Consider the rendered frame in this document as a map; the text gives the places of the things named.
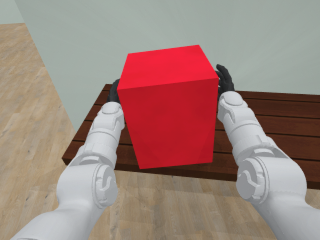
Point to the right robot hand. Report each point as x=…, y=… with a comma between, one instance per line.
x=225, y=81

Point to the left robot upper arm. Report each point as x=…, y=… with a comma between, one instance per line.
x=83, y=193

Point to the left robot hand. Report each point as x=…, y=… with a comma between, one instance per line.
x=113, y=94

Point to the right robot upper arm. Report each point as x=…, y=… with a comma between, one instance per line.
x=276, y=188

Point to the carton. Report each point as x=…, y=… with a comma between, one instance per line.
x=169, y=101

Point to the table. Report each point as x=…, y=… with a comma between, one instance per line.
x=292, y=120

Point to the robot right forearm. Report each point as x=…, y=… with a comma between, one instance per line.
x=244, y=131

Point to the robot left forearm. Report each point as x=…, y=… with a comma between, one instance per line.
x=102, y=139

